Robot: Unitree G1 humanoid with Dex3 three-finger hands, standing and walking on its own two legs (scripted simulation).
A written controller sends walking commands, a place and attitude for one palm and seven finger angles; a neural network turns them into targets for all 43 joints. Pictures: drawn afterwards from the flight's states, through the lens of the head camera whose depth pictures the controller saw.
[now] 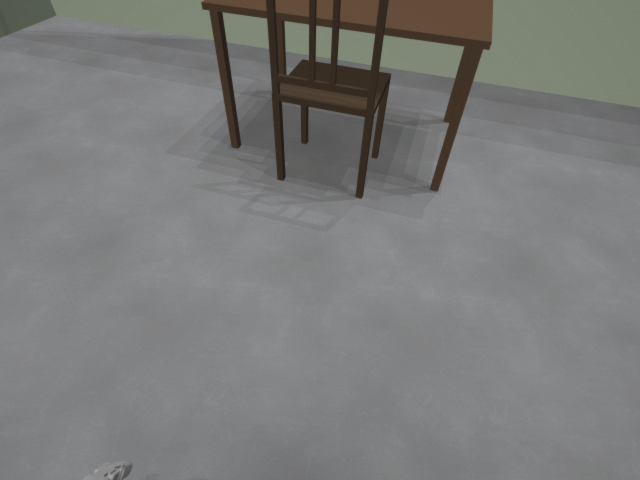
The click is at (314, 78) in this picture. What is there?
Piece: chair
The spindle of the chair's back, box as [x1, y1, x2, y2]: [309, 0, 316, 81]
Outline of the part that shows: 309,0 309,80 313,81 315,62 316,0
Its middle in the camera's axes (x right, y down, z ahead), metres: -0.03 -0.76 +1.45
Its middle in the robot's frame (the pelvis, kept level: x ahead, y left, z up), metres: +1.59 +0.11 -0.05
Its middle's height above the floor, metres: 0.72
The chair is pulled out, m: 0.00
